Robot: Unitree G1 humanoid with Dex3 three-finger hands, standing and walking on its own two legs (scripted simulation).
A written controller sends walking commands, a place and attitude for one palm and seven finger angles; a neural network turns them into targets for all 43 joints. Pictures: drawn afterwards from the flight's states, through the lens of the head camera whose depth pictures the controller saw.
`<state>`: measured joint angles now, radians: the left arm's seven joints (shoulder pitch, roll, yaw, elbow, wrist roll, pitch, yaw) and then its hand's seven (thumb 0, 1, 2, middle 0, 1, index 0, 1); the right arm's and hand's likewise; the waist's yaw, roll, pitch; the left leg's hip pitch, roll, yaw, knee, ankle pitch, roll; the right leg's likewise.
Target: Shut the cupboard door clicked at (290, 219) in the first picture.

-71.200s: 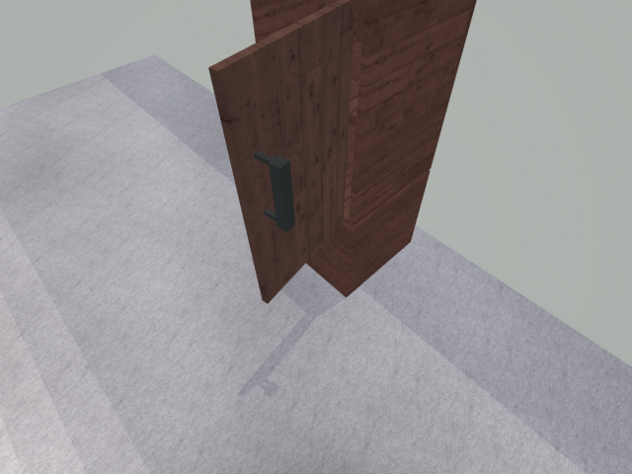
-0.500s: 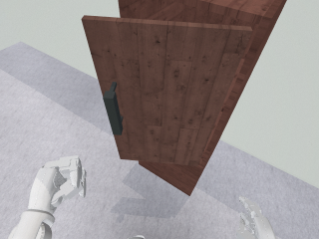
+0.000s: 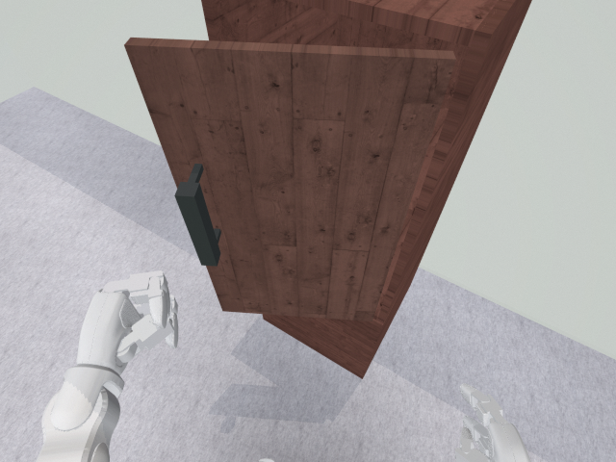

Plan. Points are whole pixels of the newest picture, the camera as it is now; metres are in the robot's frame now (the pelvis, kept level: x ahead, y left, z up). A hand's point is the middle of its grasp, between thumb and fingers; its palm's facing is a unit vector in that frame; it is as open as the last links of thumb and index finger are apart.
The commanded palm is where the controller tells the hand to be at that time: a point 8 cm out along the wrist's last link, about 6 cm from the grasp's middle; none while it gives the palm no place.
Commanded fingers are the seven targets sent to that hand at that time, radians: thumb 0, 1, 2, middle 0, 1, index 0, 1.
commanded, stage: bring the fist close to the handle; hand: left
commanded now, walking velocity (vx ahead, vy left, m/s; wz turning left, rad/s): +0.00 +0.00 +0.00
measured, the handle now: (204, 216) +0.43 +0.18 +0.06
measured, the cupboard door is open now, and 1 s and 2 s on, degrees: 28 28 13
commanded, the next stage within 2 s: push the door shut along its arc in 0.96 s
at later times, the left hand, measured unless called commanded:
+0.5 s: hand (189, 284) +0.32 +0.17 +0.07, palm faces -0.01 -1.00 -0.03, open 3.1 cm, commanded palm +0.30 +0.21 +0.07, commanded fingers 0.00 0.90 0.90 -1.30 -1.50 -1.30 -1.50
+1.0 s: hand (194, 278) +0.33 +0.16 +0.07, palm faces -0.02 -1.00 -0.02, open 3.1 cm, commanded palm +0.31 +0.21 +0.07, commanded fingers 0.00 0.90 0.90 -1.30 -1.50 -1.30 -1.50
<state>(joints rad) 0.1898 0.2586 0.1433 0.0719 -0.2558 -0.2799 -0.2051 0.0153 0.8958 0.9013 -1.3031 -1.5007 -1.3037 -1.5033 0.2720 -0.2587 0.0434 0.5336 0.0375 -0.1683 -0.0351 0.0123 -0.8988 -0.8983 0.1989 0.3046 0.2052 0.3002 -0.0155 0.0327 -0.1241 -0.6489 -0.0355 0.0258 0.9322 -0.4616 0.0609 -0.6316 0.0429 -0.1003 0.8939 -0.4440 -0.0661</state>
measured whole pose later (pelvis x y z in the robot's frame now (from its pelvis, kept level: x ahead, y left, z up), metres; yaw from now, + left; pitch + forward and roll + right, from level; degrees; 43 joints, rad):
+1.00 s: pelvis +0.00 +0.01 +0.00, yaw -1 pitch +10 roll -1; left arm -0.10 0.21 0.09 0.35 -0.21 -0.36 -0.12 0.02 0.90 0.90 -1.30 -1.50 -1.30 -1.50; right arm 0.28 -0.26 0.02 0.58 0.04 -0.07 -0.01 0.01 -0.90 -0.90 0.20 0.30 0.20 0.30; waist -0.02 0.03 -0.11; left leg -0.63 -0.04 0.05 0.89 -0.44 0.08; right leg -0.62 0.04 -0.08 0.86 -0.42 -0.05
